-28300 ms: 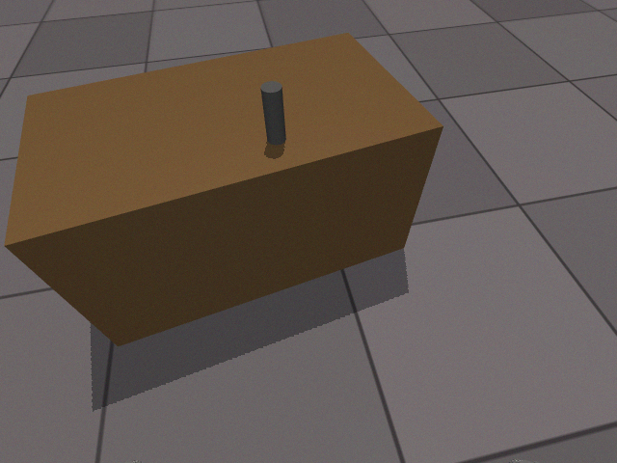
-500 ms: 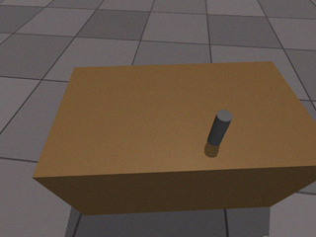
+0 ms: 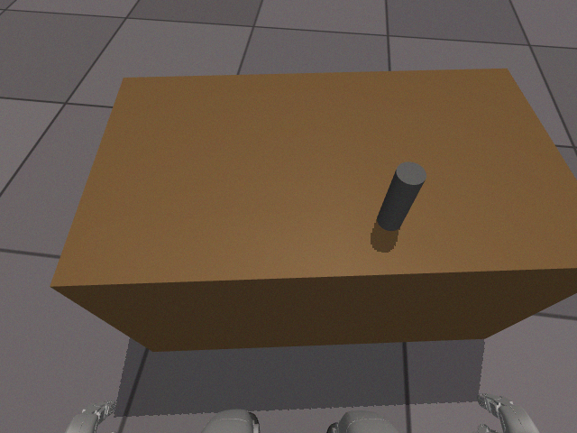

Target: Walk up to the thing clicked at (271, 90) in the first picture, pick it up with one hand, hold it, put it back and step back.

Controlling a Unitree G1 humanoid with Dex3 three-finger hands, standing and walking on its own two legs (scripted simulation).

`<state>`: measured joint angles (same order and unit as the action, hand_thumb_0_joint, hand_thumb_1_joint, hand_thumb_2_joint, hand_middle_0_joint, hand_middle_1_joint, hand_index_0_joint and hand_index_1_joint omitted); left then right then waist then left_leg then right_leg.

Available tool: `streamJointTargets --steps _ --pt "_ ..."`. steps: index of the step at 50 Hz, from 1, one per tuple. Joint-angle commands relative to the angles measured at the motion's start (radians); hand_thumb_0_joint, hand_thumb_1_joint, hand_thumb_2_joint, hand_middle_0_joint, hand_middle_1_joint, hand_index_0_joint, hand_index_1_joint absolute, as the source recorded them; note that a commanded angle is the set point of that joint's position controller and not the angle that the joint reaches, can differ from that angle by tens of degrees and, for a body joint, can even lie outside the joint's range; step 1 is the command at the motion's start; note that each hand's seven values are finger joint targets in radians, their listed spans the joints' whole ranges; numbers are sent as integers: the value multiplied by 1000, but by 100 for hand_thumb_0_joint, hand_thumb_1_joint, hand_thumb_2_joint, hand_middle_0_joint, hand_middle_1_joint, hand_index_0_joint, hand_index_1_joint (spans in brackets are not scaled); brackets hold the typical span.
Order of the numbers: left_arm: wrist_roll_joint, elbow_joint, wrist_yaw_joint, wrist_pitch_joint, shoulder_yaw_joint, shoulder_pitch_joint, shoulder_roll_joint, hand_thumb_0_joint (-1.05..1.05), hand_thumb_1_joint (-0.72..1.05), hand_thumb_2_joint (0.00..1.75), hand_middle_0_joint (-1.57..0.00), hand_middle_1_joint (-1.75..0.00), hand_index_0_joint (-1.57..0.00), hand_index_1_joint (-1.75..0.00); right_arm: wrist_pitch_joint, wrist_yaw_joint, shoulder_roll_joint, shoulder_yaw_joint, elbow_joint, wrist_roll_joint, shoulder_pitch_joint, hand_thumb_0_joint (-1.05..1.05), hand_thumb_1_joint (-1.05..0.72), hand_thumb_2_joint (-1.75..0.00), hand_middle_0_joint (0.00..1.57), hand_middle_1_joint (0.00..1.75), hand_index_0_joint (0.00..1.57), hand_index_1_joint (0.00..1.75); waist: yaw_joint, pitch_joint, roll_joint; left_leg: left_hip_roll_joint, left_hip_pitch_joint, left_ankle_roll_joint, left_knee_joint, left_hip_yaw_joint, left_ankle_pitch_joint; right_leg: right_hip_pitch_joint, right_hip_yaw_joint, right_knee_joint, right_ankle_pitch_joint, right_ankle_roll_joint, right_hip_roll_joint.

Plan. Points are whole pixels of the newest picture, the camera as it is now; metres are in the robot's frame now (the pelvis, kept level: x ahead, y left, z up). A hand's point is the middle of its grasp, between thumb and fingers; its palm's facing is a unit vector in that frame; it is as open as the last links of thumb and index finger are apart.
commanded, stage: step back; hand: right
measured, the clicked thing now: (399, 199) +0.50 -0.20 -0.09
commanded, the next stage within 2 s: none
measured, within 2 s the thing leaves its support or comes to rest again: neither
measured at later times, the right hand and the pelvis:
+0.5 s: hand out of the picture -0.03 -0.25 -0.15, palm faces -0.10 +0.91 -0.41, open 7.4 cm; pelvis -0.10 +0.01 -0.01, yaw +3 degrees
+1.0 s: hand out of the picture -0.13 -0.27 -0.17, palm faces -0.07 +0.92 -0.39, open 7.4 cm; pelvis -0.23 +0.00 -0.01, yaw +2 degrees
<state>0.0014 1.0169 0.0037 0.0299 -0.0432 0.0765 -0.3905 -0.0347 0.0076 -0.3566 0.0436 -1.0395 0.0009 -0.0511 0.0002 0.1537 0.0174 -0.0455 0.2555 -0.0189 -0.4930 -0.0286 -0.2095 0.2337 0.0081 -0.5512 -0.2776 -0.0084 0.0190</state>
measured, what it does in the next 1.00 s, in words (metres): walks backwards: left foot, then right foot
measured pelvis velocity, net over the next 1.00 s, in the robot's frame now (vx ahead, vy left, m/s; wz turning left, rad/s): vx -0.23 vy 0.00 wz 0.03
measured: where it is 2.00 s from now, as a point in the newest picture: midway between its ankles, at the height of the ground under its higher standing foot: outside the picture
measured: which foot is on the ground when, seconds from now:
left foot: down 0.00-0.08, up 0.10-0.34, down 0.36-0.74, up 0.76-1.00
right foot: down 0.00-0.38, up 0.40-0.70, down 0.72-1.00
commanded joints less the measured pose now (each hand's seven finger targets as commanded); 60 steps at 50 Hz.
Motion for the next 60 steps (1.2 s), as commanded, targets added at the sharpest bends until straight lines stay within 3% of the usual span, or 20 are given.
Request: streamJointTargets --steps 1,5,8,13,16,18,19,20,23,29,35,36,37,38,41,48,52,54,56,60 --pt "-9 -71 10 -4 -55 113 -183 0 90 90 -20 -30 -20 -30 -3 -14 -269 71 126 -1 32 0 -90 -90 20 30 20 30 25 -244 -149 -166 39 205 -18 156 264 -77 35 -149 122 -68 19" --pt "-49 -157 12 -24 -96 31 -350 0 90 90 -20 -30 -20 -30 -29 -18 -185 57 180 -16 16 0 -90 -90 20 30 20 30 45 -128 218 140 156 58 -659 155 -419 157 519 263 315 -315 399" --pt "-45 -203 25 -23 -81 -103 -259 0 90 90 -20 -30 -20 -30 -22 -18 -230 73 140 21 -121 0 -90 -90 20 30 20 30 -45 -190 117 123 159 39 -743 182 -299 67 246 146 373 -240 254" --pt "-43 -220 34 -12 -84 31 -234 0 90 90 -20 -30 -20 -30 -6 -23 -215 47 170 -8 -104 0 -90 -90 20 30 20 30 42 -239 167 68 210 20 -339 110 -321 -206 232 35 487 -209 259" --pt "-20 -240 26 3 -84 8 -253 0 90 90 -20 -30 -20 -30 9 -23 -207 53 146 -28 -181 0 -90 -90 20 30 20 30 -5 -249 182 69 29 43 -14 32 -136 -129 184 -62 525 -161 224" --pt "-9 -264 19 14 -64 34 -181 0 90 90 -20 -30 -20 -30 22 -22 -300 82 158 -52 -174 0 -90 -90 20 30 20 30 4 -235 -95 -151 -119 108 122 334 243 117 76 -231 170 -46 55" --pt "-9 -281 29 13 -68 -15 -174 0 90 90 -20 -30 -20 -30 20 -11 -408 99 185 -43 -111 0 -90 -90 20 30 20 30 -21 -209 -286 -315 -90 257 146 505 418 240 38 -398 -354 -5 -119" --pt "-27 -270 42 14 -79 -54 -190 0 90 90 -20 -30 -20 -30 24 -12 -405 104 191 -42 -124 0 -90 -90 20 30 20 30 -57 -201 -251 -355 -10 329 147 551 435 210 172 -581 -418 1 -130" --pt "0 -229 37 14 -80 34 -175 0 90 90 -20 -30 -20 -30 25 -32 -280 66 213 -41 -15 0 -90 -90 20 30 20 30 29 -159 -142 -176 -84 218 51 254 519 303 204 -710 -244 -9 -146" --pt "-17 -258 26 -6 -76 34 -161 0 90 90 -20 -30 -20 -30 18 -41 -255 69 230 -25 -124 0 -90 -90 20 30 20 30 -40 -199 -167 -219 -275 279 -33 257 617 257 108 -413 -264 45 -83" --pt "-40 -202 24 -36 -89 171 -174 0 90 90 -20 -30 -20 -30 -6 -28 -241 58 253 1 -61 0 -90 -90 20 30 20 30 18 -272 -140 -128 -37 143 -174 188 278 -136 64 172 188 -18 -10" --pt "-49 -215 23 -44 -110 163 -259 0 90 90 -20 -30 -20 -30 -6 -24 -204 45 270 5 -73 0 -90 -90 20 30 20 30 10 -257 78 4 181 74 -308 147 38 -213 338 152 312 -85 159" --pt "-34 -232 18 -37 -123 108 -338 0 90 90 -20 -30 -20 -30 -15 -40 -188 46 276 4 -19 0 -90 -90 20 30 20 30 54 -189 251 137 204 38 -537 117 -422 -23 514 205 441 -282 360" --pt "-39 -261 20 -44 -121 85 -321 0 90 90 -20 -30 -20 -30 -22 -46 -223 62 261 -2 -27 0 -90 -90 20 30 20 30 44 -141 181 118 195 27 -698 215 -452 52 552 198 484 -317 387" --pt "-28 -288 25 -34 -98 -10 -228 0 90 90 -20 -30 -20 -30 -11 -45 -229 53 220 13 -115 0 -90 -90 20 30 20 30 -22 -137 102 163 212 14 -743 207 -300 21 244 112 524 -200 206" --pt "-36 -300 38 -17 -95 104 -218 0 90 90 -20 -30 -20 -30 2 -43 -216 48 248 -10 -98 0 -90 -90 20 30 20 30 65 -190 175 114 219 -9 -423 120 -338 -185 238 45 571 -221 231" --pt "-22 -334 29 -2 -86 -2 -239 0 90 90 -20 -30 -20 -30 10 -25 -213 67 192 -22 -242 0 -90 -90 20 30 20 30 -25 -237 161 79 -38 35 -57 28 -130 -30 203 -27 371 -151 198" --pt "-18 -337 25 11 -65 44 -172 0 90 90 -20 -30 -20 -30 18 -19 -291 92 207 -52 -220 0 -90 -90 20 30 20 30 -27 -209 -118 -134 -138 121 130 358 61 216 132 -244 -30 -45 21" --pt "-29 -321 49 9 -94 -25 -206 0 90 90 -20 -30 -20 -30 19 -12 -401 111 244 -48 -123 0 -90 -90 20 30 20 30 -60 -158 -229 -367 117 336 214 616 141 194 195 -645 -408 -7 -135" --pt "-9 -247 33 13 -99 131 -200 0 90 90 -20 -30 -20 -30 30 -33 -260 67 264 -40 -1 0 -90 -90 20 30 20 30 57 -115 -142 -201 43 239 112 297 256 260 199 -788 -206 7 -127"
